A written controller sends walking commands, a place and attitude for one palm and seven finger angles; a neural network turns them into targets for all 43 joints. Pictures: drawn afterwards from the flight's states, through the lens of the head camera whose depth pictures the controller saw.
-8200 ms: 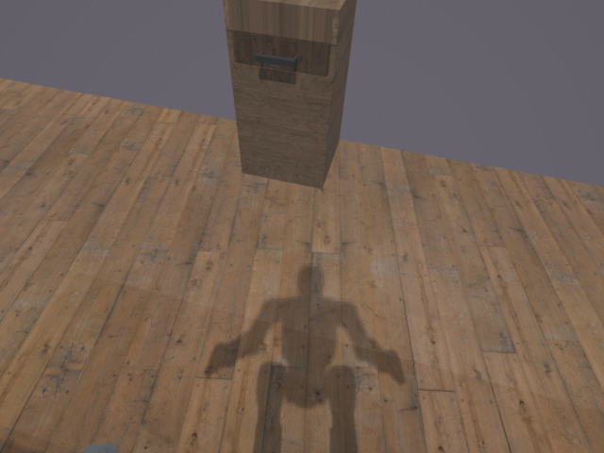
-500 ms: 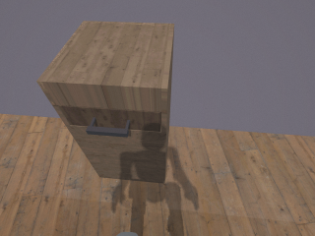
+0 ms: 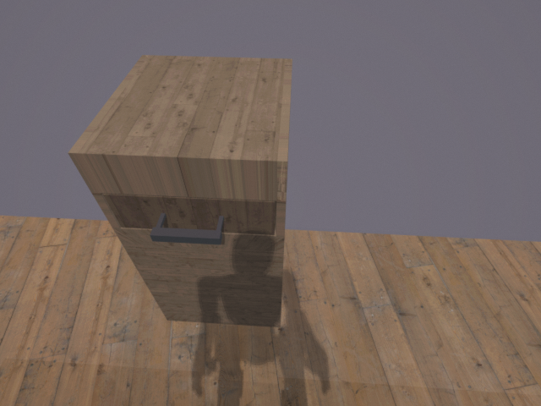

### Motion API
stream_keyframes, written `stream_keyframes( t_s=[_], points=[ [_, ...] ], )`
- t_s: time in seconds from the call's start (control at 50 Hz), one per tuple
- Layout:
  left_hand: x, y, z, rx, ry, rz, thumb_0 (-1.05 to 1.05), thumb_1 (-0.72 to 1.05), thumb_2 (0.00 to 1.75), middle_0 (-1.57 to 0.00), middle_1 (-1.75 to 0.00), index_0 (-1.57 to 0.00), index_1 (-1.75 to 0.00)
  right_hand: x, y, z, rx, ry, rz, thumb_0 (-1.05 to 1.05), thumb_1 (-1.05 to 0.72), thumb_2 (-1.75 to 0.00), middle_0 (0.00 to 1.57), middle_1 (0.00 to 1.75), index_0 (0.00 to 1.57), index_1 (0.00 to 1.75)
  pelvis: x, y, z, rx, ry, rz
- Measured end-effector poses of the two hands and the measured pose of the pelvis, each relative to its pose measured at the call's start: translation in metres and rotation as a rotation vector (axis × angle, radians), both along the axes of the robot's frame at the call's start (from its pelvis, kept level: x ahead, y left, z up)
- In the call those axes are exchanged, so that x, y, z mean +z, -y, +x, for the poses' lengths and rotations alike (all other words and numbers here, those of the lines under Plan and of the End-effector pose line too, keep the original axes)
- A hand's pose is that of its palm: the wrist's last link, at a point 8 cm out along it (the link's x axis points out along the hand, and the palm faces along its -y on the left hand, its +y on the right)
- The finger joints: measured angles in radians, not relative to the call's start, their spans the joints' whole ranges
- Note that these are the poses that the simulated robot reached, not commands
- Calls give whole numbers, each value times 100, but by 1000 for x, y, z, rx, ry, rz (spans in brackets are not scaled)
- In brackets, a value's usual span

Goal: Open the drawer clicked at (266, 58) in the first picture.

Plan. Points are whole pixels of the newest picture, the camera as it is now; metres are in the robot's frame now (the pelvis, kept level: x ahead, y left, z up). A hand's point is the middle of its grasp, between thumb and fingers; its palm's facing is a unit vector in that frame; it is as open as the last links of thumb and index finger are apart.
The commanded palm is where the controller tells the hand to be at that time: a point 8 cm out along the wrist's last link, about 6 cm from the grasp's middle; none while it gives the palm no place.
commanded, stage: come to a stop and stand still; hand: left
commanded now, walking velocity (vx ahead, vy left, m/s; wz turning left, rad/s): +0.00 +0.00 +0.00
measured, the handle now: (189, 227) +0.51 +0.22 -0.12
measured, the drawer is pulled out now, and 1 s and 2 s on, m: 0.00 0.00 0.00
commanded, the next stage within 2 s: look again from close up in 0.74 s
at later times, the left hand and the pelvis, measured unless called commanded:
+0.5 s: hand out of the picture +0.04 +0.20 -0.18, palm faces +0.01 -0.98 -0.22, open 7.4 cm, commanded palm none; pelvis +0.03 +0.02 +0.00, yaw +0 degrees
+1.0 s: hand out of the picture +0.01 +0.19 -0.17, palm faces +0.02 -0.98 -0.20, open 7.4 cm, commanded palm none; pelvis +0.04 +0.02 +0.00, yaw +0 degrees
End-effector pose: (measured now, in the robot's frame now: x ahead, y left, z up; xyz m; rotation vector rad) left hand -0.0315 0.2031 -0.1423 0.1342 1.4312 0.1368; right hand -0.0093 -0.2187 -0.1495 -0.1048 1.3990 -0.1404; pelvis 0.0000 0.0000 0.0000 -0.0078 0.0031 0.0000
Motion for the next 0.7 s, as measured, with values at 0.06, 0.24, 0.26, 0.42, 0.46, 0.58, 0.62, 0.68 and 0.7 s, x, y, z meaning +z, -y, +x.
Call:
stream_keyframes(
  t_s=[0.06,0.24,0.26,0.42,0.46,0.58,0.62,0.68,0.7],
  points=[
    [-6,7,0,-2,-19,-27,1,91,90,-20,-30,-20,-30,-2,-3,-2,-6,-5,-6,1,-92,-90,20,30,20,30,-4,-3,6,12,-8,-20],
    [-9,-10,34,-1,27,-7,1,91,90,-20,-30,-20,-30,-3,-25,7,5,-27,6,2,-92,-90,20,30,20,30,-5,-10,22,-1,2,7],
    [-9,-14,38,-3,32,-1,1,91,90,-20,-30,-20,-30,-3,-25,8,5,-28,5,2,-92,-90,20,30,20,30,-5,-11,23,-1,2,8],
    [-6,-38,62,-14,67,37,1,91,90,-20,-30,-20,-30,1,-23,26,12,-10,-22,2,-93,-90,20,30,20,30,-3,-17,32,-5,5,14],
    [-5,-42,66,-15,71,42,1,91,90,-20,-30,-20,-30,2,-22,31,16,-2,-29,2,-93,-90,20,30,20,30,-3,-19,33,-5,5,16],
    [-4,-47,69,-15,67,42,1,91,90,-20,-30,-20,-30,4,-20,46,32,21,-44,1,-92,-90,20,30,20,30,-2,-23,35,-6,6,19],
    [-4,-48,67,-13,61,39,1,91,90,-20,-30,-20,-30,5,-20,49,37,27,-46,1,-92,-90,20,30,20,30,-1,-24,35,-6,5,20],
    [-3,-47,64,-11,48,34,1,91,90,-20,-30,-20,-30,6,-20,54,43,32,-48,1,-92,-90,20,30,20,30,0,-26,35,-7,4,21],
    [-3,-46,63,-10,43,32,1,91,90,-20,-30,-20,-30,6,-20,55,45,34,-48,1,-92,-90,20,30,20,30,0,-26,35,-7,4,21]
  ],
)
